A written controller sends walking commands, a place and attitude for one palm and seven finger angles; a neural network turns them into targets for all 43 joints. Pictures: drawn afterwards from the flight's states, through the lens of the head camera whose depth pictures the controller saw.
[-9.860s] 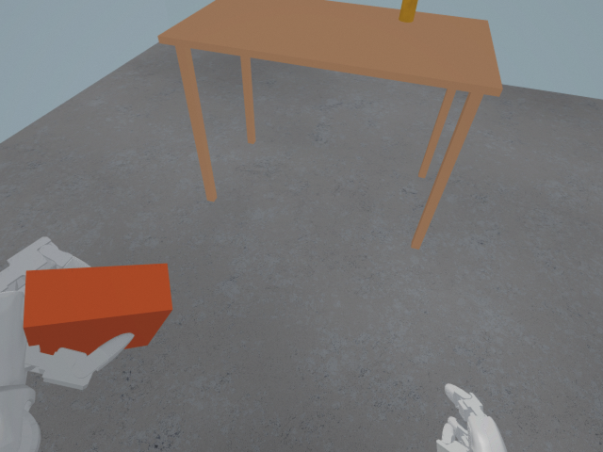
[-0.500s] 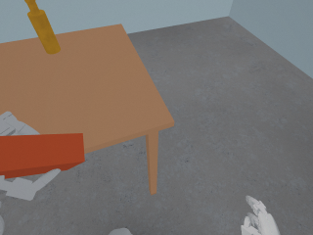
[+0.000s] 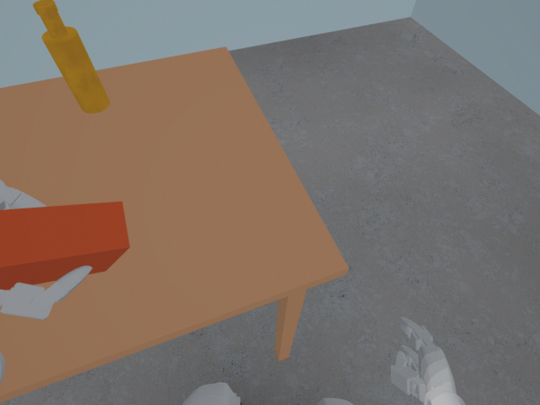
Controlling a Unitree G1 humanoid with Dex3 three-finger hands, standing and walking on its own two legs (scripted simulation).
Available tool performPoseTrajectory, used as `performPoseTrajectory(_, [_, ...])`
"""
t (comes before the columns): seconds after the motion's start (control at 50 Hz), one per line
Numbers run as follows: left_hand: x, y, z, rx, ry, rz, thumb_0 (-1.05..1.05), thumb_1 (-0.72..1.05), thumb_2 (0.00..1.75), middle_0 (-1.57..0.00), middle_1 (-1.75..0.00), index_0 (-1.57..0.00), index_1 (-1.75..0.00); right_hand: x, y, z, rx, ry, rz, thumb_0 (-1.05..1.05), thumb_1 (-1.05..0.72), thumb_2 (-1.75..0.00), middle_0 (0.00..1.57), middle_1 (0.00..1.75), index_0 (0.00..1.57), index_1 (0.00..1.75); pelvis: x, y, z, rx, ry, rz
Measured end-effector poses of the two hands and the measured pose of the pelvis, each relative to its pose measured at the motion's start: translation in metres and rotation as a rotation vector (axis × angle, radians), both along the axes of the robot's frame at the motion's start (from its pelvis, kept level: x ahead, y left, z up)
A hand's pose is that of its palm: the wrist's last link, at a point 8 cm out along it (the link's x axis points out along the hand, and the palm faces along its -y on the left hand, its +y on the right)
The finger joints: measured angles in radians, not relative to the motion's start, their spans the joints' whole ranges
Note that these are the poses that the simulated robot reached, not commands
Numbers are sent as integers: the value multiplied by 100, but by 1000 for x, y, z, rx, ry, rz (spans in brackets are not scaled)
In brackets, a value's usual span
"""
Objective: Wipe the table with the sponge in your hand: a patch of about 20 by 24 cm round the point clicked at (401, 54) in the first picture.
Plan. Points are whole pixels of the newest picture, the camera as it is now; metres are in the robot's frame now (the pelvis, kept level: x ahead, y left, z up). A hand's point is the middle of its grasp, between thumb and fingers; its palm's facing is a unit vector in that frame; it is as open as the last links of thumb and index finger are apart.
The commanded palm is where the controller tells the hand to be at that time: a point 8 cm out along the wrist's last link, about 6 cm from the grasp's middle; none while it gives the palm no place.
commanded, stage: come to a stop and stand still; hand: left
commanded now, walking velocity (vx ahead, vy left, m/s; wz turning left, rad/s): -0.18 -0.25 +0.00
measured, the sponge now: (74, 246) +0.24 +0.23 +0.16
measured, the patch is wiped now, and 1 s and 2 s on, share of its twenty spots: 0.00 0.00 0.05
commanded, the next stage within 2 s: look again from close up in 1.54 s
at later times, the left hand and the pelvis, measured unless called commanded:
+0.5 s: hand (73, 246) +0.24 +0.23 +0.17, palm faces +0.45 -0.82 -0.36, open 9.3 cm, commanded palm +0.18 +0.26 +0.20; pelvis +0.02 -0.02 +0.02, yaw +0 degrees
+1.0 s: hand (42, 302) +0.19 +0.26 +0.13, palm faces +0.37 -0.85 -0.38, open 9.3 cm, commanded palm +0.15 +0.29 +0.20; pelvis +0.00 +0.00 +0.01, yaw +2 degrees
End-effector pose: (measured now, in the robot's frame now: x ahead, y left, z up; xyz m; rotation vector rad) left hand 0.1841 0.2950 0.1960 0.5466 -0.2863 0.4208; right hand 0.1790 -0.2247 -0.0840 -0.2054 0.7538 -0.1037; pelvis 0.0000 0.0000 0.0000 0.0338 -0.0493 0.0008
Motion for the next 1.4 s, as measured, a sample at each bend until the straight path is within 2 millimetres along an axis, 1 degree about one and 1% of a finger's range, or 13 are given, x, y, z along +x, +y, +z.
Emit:
performPoseTrajectory(0.14, [20, -28, 9, -59, 14, -83, 0, -42, 103, -82, -138, -82, -137, 19, 23, 28, 59, -105, 48, 1, -90, -90, 20, 30, 20, 30, 11, -7, 13, -10, 25, -6])
performPoseTrajectory(0.28, [10, -49, 32, 55, 63, -111, 0, -42, 103, -82, -138, -82, -137, 27, 6, 25, 75, -110, 34, 1, -90, -90, 20, 30, 20, 30, 21, -20, 17, -45, 46, -9])
performPoseTrajectory(0.44, [11, -26, -2, -108, 125, 56, 0, -42, 103, -82, -138, -82, -137, 11, -32, 20, -24, -27, -28, 1, -90, -90, 20, 30, 20, 30, 26, -20, 20, -44, 60, 5])
performPoseTrajectory(0.56, [11, -37, -17, -193, 137, 12, 0, -42, 103, -82, -138, -82, -137, 0, -41, 33, -85, -10, -51, 1, -90, -90, 20, 30, 20, 30, 16, -19, 22, -39, 40, 4])
performPoseTrajectory(0.66, [3, -43, 11, -81, 67, -97, 0, -42, 103, -82, -137, -82, -137, -4, -32, 42, -83, -65, -49, 1, -91, -90, 20, 30, 20, 30, 3, -18, 22, -43, 24, 14])
performPoseTrajectory(0.74, [6, -13, 72, 175, -151, -89, 0, -43, 103, -82, -137, -82, -137, -14, -15, 36, -37, -72, 42, 1, -90, -90, 19, 30, 20, 30, -9, -21, 18, -39, 23, 35])
performPoseTrajectory(0.78, [4, 6, 85, 186, -203, -31, 0, -42, 103, -82, -138, -82, -137, -19, -11, 31, -10, -67, 65, 1, -90, -90, 20, 30, 20, 30, -12, -20, 17, -38, 38, 23])
performPoseTrajectory(0.84, [-3, 21, 71, 112, -158, 11, 0, -42, 103, -81, -139, -81, -138, -29, -10, 25, 38, -70, 58, 1, -90, -90, 20, 30, 20, 30, -11, -14, 16, -36, 57, 11])
performPoseTrajectory(0.96, [-27, 8, -29, -132, 147, -6, 0, -42, 103, -81, -140, -80, -139, -47, -7, 16, 37, -18, 62, 1, -90, -90, 20, 30, 20, 30, -5, 1, 16, -35, 62, 11])
performPoseTrajectory(1.02, [-33, 7, -59, -191, 196, -14, -1, -42, 103, -81, -139, -81, -139, -51, -4, 18, -25, 43, 114, 1, -90, -90, 20, 30, 20, 30, -5, 2, 14, -39, 57, 41])
performPoseTrajectory(1.1, [-28, 21, -48, -168, 82, -16, -2, -44, 104, -83, -138, -81, -138, -42, 1, 27, -97, 84, 195, 1, -90, -90, 20, 30, 20, 30, -5, 4, 13, -54, 49, 86])
performPoseTrajectory(1.26, [-21, 39, 24, 19, -153, -65, -1, -43, 104, -82, -139, -81, -139, 3, 28, 41, -71, -59, 209, 1, -90, -90, 20, 30, 20, 30, -1, 26, 13, -58, 58, 84])
performPoseTrajectory(1.4, [-19, 53, 7, -32, -49, -49, 0, -43, 104, -82, -140, -81, -139, 20, 55, 42, 6, -103, 150, 1, -90, -90, 20, 30, 20, 30, 1, 39, 16, -34, 65, 53])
